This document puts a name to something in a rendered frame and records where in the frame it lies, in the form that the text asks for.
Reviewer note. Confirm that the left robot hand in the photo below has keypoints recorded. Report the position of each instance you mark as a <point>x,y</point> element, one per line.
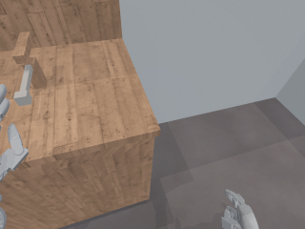
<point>13,156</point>

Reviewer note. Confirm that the right robot hand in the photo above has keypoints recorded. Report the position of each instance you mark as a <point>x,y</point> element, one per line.
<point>241,218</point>

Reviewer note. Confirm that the tap lever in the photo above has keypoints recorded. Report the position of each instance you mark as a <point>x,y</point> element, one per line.
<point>23,97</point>

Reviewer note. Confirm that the counter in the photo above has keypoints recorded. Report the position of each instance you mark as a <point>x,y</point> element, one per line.
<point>90,127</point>

